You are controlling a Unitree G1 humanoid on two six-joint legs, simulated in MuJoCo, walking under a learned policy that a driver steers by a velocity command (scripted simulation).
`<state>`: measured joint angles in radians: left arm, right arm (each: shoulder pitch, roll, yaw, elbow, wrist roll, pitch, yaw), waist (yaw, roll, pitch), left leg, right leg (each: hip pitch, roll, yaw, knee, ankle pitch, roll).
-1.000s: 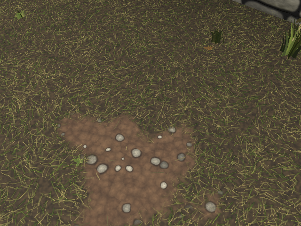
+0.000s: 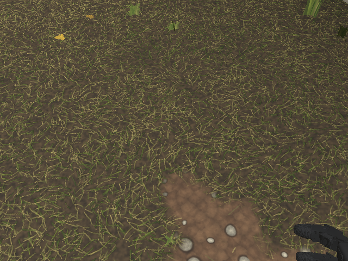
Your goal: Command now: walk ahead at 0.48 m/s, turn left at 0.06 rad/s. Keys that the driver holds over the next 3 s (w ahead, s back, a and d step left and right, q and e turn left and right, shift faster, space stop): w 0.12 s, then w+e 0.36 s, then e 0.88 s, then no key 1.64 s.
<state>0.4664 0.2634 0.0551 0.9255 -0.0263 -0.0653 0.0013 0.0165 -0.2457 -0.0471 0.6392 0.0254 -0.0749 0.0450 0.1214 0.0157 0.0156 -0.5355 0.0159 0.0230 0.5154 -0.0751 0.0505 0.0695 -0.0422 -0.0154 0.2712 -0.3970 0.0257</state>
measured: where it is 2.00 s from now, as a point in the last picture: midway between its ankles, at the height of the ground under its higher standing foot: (219, 253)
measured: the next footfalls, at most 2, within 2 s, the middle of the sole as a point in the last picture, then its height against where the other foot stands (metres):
left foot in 0.02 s outside the picture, level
right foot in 0.56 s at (242, 260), level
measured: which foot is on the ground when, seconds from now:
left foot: up 0.00-0.00, down 0.02-0.56, up 0.58-1.00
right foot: down 0.00-0.04, up 0.06-0.54, down 0.56-1.00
